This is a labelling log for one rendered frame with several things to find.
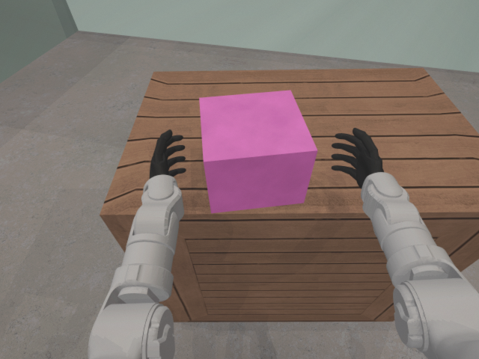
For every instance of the left robot upper arm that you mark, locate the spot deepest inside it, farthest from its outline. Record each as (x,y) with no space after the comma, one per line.
(133,331)

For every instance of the right robot upper arm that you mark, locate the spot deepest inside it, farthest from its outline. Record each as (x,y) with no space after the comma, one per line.
(439,317)

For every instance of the robot right hand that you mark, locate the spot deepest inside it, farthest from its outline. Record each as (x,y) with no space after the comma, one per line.
(366,160)

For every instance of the robot left hand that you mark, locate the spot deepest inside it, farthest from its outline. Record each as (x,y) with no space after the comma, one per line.
(159,164)

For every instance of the right robot forearm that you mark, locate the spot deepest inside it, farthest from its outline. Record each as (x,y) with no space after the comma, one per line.
(404,238)

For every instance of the pedestal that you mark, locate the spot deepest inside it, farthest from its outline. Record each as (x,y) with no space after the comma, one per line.
(317,261)

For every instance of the carton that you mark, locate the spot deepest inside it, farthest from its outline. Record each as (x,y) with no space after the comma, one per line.
(257,150)

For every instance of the left robot forearm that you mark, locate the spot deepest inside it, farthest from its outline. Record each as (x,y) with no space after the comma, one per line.
(145,275)

